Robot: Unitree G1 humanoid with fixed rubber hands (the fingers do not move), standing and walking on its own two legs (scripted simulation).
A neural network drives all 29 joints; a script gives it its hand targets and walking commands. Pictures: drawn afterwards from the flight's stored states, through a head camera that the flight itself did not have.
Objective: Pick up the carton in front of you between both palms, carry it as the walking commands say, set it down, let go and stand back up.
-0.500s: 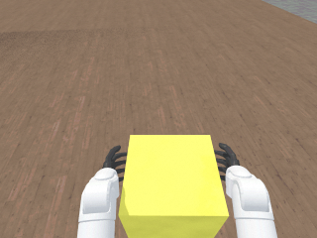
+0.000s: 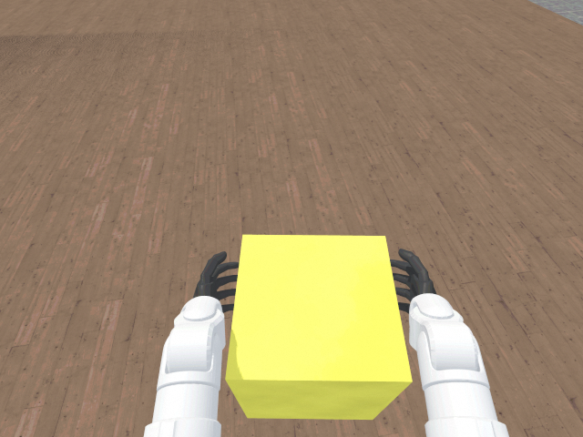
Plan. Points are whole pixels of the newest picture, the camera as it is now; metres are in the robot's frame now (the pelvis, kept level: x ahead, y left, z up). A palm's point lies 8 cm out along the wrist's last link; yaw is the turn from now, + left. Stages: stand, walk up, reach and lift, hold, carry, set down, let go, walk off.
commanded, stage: carry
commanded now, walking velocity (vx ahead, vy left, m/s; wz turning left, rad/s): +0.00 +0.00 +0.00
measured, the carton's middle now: (311, 333) +0.29 +0.00 -0.05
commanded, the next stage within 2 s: hold in 0.14 s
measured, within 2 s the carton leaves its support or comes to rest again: neither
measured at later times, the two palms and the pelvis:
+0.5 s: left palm (225, 307) +0.27 +0.12 +0.05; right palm (455, 342) +0.22 -0.17 +0.05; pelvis -0.03 +0.02 +0.01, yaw -9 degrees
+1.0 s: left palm (225, 296) +0.31 +0.13 +0.01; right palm (427, 328) +0.26 -0.16 +0.01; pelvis -0.05 +0.05 -0.02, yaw -10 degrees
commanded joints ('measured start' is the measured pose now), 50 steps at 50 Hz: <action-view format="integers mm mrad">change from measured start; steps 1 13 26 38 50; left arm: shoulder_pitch -392 -410 -448 -754 -845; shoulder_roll -887 -837 -913 -959 -660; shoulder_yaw -554 -536 -469 -318 106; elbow -119 -114 17 282 538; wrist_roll -229 -239 -171 -128 123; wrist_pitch -25 -38 -25 -82 -287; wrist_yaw -237 -253 -274 -289 -204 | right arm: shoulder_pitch -376 -306 -478 -766 -889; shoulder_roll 914 852 905 957 655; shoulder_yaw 547 455 469 288 -149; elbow -89 -42 3 317 522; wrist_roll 240 184 220 115 -146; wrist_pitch -20 -44 -31 -120 -314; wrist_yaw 235 215 275 335 208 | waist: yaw -2 -11 32 13 39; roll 41 4 11 35 1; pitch -271 -146 -55 -71 -63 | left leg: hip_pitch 177 366 368 412 4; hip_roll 58 -199 -185 -172 -187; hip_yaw -83 -209 -212 -240 -218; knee -22 -126 -165 -158 77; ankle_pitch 259 349 109 -245 -176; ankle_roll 17 13 26 12 19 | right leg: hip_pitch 23 214 128 -75 -357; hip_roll -107 124 125 131 182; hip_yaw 108 291 273 256 212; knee -84 -212 -238 -183 94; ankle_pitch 285 472 226 -106 -41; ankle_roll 10 -6 -6 -29 -2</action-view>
